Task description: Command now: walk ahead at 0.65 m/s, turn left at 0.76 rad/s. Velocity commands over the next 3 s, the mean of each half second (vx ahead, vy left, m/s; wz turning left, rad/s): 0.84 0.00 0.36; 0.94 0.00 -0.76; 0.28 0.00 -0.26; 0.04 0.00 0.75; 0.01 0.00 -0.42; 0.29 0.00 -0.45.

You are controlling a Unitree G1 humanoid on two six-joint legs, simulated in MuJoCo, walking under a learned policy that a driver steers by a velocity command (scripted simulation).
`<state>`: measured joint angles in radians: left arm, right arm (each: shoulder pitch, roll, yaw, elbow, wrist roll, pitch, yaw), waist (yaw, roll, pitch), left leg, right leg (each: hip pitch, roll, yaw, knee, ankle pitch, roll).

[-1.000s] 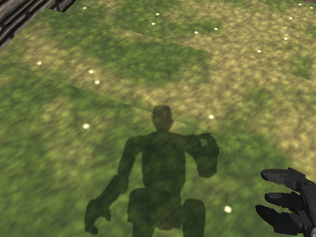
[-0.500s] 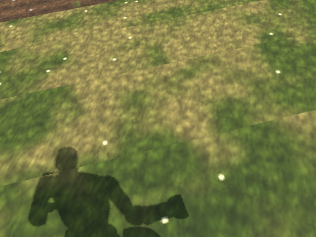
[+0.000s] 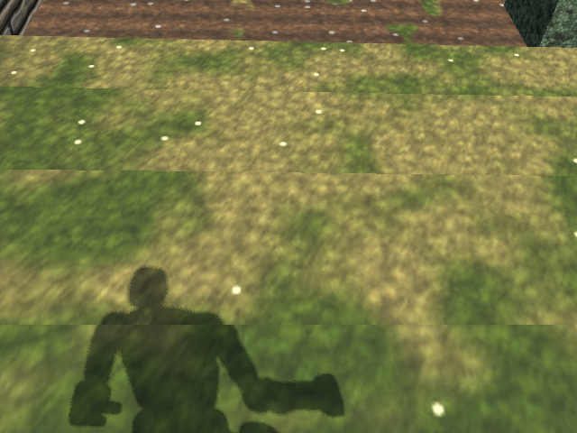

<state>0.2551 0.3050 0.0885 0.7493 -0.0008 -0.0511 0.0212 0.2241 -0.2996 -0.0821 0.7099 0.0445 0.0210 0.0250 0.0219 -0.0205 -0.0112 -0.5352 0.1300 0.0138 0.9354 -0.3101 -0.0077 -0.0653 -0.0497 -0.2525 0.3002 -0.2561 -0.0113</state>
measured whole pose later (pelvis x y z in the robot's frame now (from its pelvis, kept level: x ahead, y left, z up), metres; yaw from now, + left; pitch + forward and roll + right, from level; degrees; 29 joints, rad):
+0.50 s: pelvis +0.28 +0.20 -0.02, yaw +11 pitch +0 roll +0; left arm 0.20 0.27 0.04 0.77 -0.06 -0.05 -0.03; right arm 0.44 -0.21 -0.03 0.79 -0.02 -0.11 0.01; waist -0.05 -0.04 0.01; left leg 0.02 -0.07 0.19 0.37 -0.40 0.10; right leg -0.84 -0.08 0.08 1.11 0.07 -0.05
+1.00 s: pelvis +0.67 +0.32 -0.04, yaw -15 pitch +2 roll +0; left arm 0.38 0.23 0.07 0.69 -0.05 -0.03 0.05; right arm 0.02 -0.25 -0.01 0.52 -0.01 -0.15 0.01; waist 0.11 0.02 -0.03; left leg -0.62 0.03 -0.24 0.77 0.03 -0.03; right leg -0.27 0.20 0.27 0.78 -0.51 -0.10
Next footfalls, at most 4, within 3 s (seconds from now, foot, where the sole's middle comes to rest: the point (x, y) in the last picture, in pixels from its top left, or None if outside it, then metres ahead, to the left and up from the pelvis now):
0.22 left None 0.20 0.23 -0.78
0.68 right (197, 387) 0.61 0.24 -0.78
1.16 left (150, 285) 1.02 0.45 -0.95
1.86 right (210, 267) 1.09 0.27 -0.95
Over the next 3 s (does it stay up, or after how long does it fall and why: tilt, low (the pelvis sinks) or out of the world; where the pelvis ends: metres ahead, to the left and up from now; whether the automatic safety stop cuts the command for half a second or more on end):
stays up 1.14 0.34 -0.18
